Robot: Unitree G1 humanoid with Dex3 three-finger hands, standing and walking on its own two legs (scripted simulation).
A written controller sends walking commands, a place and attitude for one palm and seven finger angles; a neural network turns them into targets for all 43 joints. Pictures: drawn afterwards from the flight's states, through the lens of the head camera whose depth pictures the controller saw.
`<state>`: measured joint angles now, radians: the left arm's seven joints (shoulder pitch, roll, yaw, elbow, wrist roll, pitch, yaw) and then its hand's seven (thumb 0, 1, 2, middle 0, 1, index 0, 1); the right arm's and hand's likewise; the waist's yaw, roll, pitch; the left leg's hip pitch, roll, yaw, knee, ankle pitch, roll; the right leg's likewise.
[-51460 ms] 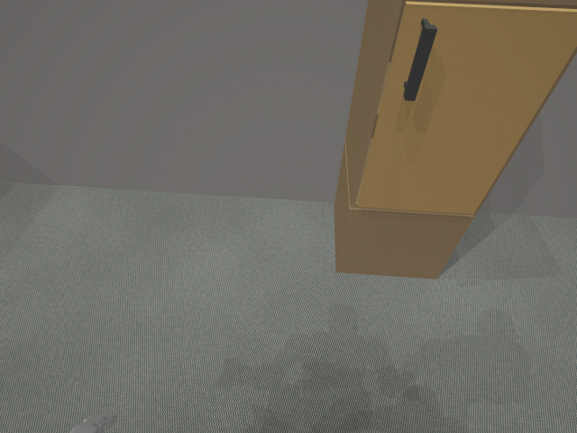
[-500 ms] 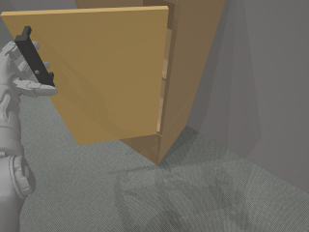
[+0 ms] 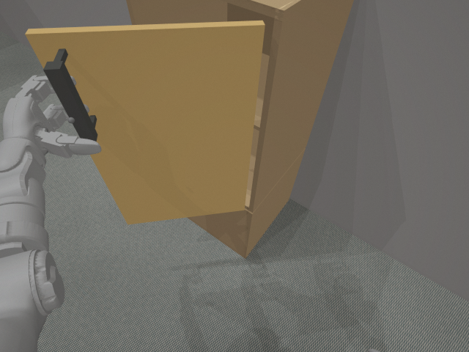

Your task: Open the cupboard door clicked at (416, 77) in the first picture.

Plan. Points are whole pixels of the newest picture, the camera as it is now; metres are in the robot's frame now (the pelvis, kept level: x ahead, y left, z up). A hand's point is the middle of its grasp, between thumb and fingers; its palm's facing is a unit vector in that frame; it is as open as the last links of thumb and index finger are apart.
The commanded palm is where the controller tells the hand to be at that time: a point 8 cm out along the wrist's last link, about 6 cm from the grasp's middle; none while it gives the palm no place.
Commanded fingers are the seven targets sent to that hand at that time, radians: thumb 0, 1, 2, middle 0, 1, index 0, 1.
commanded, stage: close the thumb around the handle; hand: left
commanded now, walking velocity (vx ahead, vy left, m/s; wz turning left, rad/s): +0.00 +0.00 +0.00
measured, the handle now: (76, 98) +0.50 +0.28 +0.16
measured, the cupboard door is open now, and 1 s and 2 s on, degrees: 45 45 91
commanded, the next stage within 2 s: pull the door open along its arc in 0.78 s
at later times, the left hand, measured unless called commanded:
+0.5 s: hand (77, 115) +0.46 +0.27 +0.16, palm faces +0.15 -0.99 +0.02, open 9.1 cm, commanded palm +0.42 +0.31 +0.16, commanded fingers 0.00 0.73 0.83 -0.39 -1.33 -0.39 -1.33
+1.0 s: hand (87, 115) +0.46 +0.25 +0.16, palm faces +0.15 -0.99 +0.02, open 5.5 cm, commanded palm +0.41 +0.29 +0.16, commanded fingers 0.00 0.90 0.90 -0.40 -1.35 -0.40 -1.35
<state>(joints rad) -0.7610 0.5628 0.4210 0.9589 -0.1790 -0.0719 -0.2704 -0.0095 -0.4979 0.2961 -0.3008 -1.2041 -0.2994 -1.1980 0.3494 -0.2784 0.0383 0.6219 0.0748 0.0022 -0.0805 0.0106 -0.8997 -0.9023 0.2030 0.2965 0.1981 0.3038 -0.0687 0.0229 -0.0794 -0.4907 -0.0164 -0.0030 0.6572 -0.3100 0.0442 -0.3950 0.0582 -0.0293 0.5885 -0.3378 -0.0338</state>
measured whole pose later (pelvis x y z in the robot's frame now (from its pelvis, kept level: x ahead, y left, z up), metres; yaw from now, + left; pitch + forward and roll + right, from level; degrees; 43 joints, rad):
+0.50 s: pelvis -0.01 +0.01 +0.00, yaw +0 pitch +9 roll -2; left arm -0.86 0.58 0.41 1.06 -0.15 -0.13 -0.25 0.00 0.21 0.60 -0.35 -1.28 -0.35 -1.27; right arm 0.40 -0.28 0.04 0.66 0.06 -0.02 -0.08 0.01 -0.90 -0.90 0.20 0.30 0.20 0.30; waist -0.10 0.02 -0.07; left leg -0.54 -0.02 0.00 0.67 -0.30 0.06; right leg -0.44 0.05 -0.03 0.60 -0.33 -0.02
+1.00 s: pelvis +0.00 +0.00 +0.00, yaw -1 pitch +9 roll -2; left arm -0.77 0.53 0.42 0.93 -0.16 -0.07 -0.22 0.00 0.74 0.84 -0.35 -1.35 -0.39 -1.35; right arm 0.38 -0.27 0.04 0.60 0.06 -0.01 -0.07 0.01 -0.90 -0.90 0.20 0.30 0.20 0.30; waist -0.09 0.02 -0.08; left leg -0.51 -0.01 0.02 0.66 -0.31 0.05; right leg -0.42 0.06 -0.01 0.59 -0.33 -0.03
